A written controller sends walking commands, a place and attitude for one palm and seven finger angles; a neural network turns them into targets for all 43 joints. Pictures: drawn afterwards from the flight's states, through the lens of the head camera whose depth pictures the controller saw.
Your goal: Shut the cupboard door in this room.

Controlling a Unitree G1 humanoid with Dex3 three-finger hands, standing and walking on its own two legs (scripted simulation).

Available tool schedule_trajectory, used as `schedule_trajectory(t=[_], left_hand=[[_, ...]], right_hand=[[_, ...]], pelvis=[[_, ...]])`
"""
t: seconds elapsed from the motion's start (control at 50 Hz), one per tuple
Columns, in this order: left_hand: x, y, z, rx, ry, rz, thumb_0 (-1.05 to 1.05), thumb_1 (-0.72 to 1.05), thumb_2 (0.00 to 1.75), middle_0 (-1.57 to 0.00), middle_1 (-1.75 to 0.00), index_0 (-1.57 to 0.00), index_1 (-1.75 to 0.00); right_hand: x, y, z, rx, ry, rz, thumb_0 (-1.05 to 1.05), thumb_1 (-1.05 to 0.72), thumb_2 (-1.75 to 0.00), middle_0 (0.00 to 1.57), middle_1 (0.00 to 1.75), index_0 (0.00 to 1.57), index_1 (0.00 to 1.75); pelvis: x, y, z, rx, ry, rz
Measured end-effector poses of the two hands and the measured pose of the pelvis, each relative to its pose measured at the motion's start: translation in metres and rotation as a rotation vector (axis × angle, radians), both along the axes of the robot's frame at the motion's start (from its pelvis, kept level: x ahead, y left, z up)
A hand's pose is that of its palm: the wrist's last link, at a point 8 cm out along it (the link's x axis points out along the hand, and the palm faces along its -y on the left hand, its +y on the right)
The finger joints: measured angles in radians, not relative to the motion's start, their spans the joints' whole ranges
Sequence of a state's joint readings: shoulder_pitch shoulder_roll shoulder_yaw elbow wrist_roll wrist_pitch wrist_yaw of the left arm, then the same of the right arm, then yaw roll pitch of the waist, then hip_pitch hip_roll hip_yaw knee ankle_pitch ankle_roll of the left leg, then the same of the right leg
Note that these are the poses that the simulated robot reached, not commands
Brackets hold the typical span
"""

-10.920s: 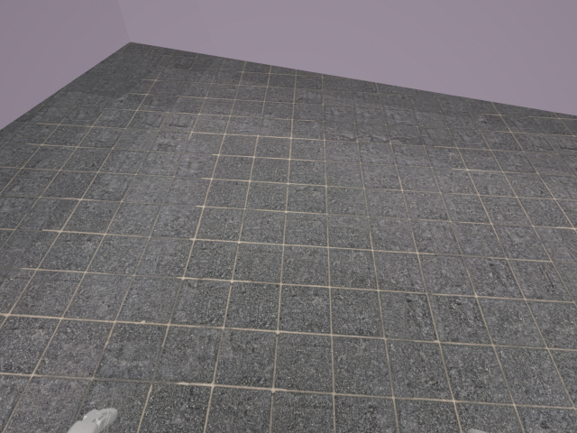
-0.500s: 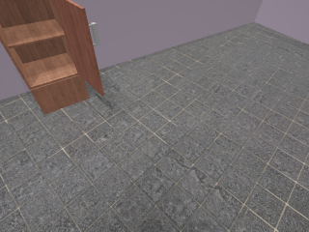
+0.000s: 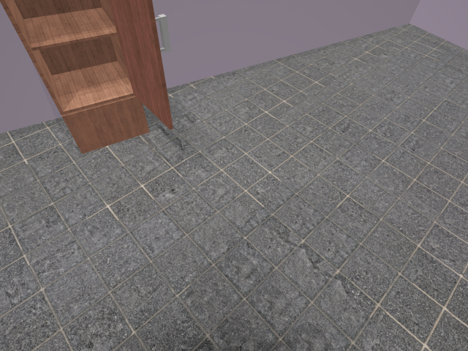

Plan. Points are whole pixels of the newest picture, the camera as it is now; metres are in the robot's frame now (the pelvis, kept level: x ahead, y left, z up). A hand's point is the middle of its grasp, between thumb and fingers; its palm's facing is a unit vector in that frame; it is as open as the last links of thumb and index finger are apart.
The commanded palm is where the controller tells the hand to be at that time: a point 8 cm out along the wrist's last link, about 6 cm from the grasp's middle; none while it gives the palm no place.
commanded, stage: stand and wait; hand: left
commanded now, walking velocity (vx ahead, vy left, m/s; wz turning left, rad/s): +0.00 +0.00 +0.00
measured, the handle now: (160, 35) +1.17 +0.37 -0.03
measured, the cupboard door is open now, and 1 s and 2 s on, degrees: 100 100 100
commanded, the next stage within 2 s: turn or walk to find it in 0.40 s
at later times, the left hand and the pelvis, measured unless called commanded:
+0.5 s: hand out of the picture +0.03 +0.16 -0.17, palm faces +0.04 -0.98 -0.18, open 7.3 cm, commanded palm none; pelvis +0.02 -0.02 +0.01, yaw +0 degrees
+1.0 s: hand out of the picture +0.02 +0.17 -0.17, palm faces +0.06 -0.98 -0.19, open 7.3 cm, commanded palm none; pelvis +0.02 -0.01 +0.01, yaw +0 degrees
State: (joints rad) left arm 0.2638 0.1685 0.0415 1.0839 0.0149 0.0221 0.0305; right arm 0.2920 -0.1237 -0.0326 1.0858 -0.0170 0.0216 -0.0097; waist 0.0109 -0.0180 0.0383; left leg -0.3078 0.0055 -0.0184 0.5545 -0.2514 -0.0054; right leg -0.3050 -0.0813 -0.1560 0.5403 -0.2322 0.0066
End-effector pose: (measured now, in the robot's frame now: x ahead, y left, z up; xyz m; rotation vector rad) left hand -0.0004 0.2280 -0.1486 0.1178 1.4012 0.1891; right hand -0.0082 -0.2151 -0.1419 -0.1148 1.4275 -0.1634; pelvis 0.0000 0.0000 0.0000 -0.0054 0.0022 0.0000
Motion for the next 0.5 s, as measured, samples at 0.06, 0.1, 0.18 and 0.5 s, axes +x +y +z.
schedule_trajectory(t=[0.06, 0.1, 0.18, 0.5], left_hand=[[0.003, -0.002, 0.002, -0.002, -0.009, -0.002, 0.00, 0.91, 0.90, -0.19, -0.30, -0.20, -0.30], [0.006, -0.005, 0.004, -0.004, -0.016, -0.004, 0.00, 0.91, 0.90, -0.19, -0.30, -0.20, -0.30], [0.010, -0.011, 0.006, -0.011, -0.025, -0.009, 0.00, 0.91, 0.90, -0.19, -0.30, -0.20, -0.30], [0.022, -0.023, 0.009, -0.009, -0.027, -0.023, 0.00, 0.91, 0.90, -0.20, -0.30, -0.20, -0.30]], right_hand=[[0.013, -0.006, 0.002, -0.016, -0.026, 0.013, 0.01, -0.92, -0.90, 0.20, 0.30, 0.20, 0.30], [0.022, -0.010, 0.003, -0.021, -0.047, 0.019, 0.01, -0.93, -0.90, 0.20, 0.30, 0.20, 0.30], [0.037, -0.017, 0.005, -0.028, -0.085, 0.028, 0.01, -0.93, -0.90, 0.20, 0.30, 0.20, 0.30], [0.029, -0.022, 0.003, -0.004, -0.046, 0.026, 0.00, -0.92, -0.90, 0.20, 0.30, 0.20, 0.30]], pelvis=[[0.005, -0.001, 0.002, -0.001, -0.003, 0.000], [0.008, -0.002, 0.003, -0.001, -0.008, -0.001], [0.012, -0.004, 0.005, 0.002, -0.018, -0.005], [0.018, -0.016, 0.007, 0.003, -0.038, -0.004]])
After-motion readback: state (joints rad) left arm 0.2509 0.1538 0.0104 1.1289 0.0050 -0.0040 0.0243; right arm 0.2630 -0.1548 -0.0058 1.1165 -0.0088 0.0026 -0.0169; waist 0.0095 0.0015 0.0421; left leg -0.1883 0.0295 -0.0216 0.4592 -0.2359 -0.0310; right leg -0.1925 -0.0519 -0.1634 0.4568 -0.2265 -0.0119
